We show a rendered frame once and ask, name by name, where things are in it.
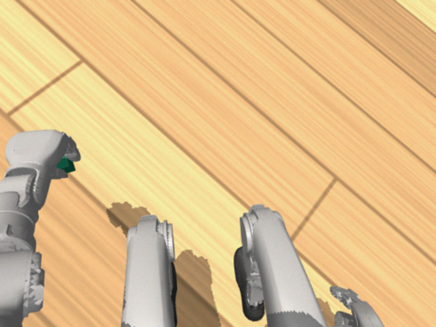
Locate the right robot foot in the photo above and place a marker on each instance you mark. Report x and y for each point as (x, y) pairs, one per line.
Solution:
(252, 313)

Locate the left robot hand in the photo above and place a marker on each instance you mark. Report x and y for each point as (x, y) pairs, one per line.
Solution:
(45, 148)

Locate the small box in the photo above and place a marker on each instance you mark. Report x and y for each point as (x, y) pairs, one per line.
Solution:
(66, 165)

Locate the left robot arm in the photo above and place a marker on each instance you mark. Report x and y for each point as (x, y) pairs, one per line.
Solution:
(23, 192)

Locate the right robot hand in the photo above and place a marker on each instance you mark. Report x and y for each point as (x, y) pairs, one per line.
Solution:
(363, 314)

